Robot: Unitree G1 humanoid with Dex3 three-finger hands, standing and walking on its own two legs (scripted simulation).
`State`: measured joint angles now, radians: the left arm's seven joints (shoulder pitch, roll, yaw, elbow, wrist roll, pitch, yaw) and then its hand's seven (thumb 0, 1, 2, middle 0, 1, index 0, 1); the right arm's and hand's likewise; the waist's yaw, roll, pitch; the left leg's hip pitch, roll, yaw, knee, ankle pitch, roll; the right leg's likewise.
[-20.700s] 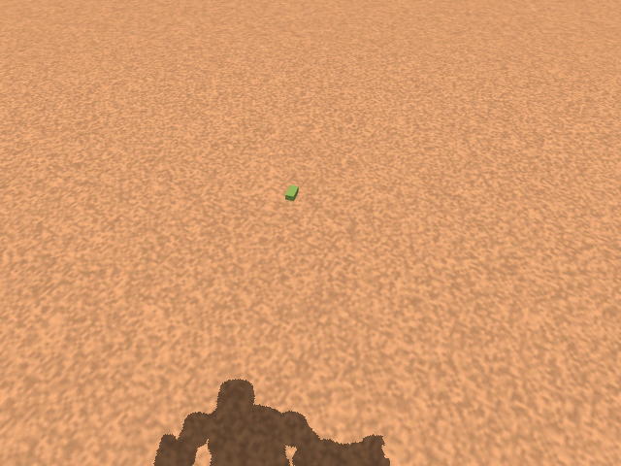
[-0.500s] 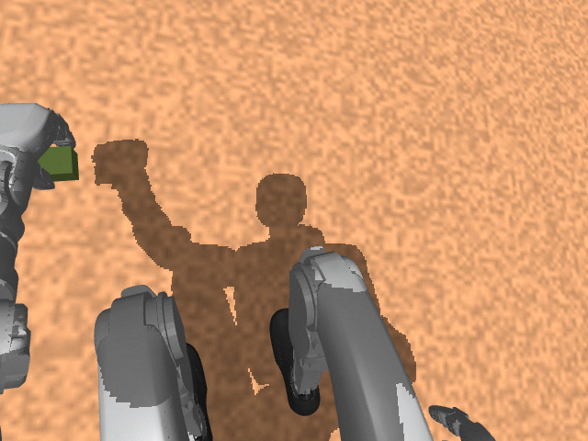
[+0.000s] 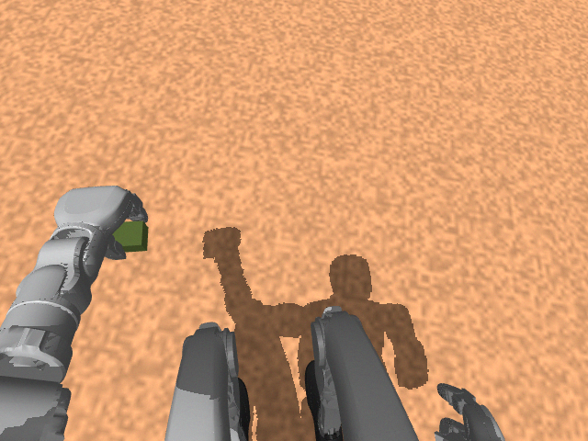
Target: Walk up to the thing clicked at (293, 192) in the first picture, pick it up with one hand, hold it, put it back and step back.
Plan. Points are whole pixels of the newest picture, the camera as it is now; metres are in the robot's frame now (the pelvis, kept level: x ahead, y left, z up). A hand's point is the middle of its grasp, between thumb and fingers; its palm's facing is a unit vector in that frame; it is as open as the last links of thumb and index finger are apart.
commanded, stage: lift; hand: left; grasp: from above
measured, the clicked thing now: (121, 237) +0.43 +0.23 -0.12
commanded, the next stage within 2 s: hold in 0.80 s
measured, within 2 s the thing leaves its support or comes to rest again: neither
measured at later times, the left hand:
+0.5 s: hand (55, 214) +0.38 +0.23 +0.07, palm faces -0.46 -0.04 -0.89, open 6.8 cm
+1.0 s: hand (20, 163) +0.40 +0.23 +0.14, palm faces -0.46 -0.04 -0.89, open 6.8 cm
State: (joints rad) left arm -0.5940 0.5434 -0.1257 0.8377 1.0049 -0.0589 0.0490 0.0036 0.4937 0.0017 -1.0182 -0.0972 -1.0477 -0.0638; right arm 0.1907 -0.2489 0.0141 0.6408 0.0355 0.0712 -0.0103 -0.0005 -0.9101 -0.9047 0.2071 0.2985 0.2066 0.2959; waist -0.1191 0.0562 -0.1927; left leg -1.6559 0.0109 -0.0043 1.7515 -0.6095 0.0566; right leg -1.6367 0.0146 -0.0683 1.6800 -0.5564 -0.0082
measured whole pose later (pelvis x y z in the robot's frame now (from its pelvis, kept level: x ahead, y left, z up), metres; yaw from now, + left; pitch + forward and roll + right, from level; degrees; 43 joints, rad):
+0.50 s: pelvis +0.04 +0.00 +0.15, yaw +1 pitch +16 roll -2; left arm -0.42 0.44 -0.19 0.91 1.02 -0.06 0.14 0.00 0.48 0.00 -1.04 -0.07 -1.07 -0.05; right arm 0.26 -0.26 -0.03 0.74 0.05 -0.01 -0.05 0.00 -0.91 -0.91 0.21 0.30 0.21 0.30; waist -0.09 0.04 -0.15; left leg -0.94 0.01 0.02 1.14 -0.47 0.04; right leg -0.94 0.04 -0.03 1.08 -0.42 -0.01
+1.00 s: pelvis +0.08 +0.00 +0.21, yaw +1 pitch +10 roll -1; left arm -0.34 0.42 -0.22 0.82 1.00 -0.04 0.09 0.00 0.47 0.00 -1.06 -0.05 -1.09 -0.02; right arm 0.26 -0.25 -0.04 0.72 0.06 0.02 -0.05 0.00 -0.90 -0.90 0.21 0.30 0.21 0.30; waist -0.05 0.04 -0.10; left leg -0.58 0.00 0.03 0.78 -0.38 0.04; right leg -0.58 0.03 0.00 0.74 -0.33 -0.01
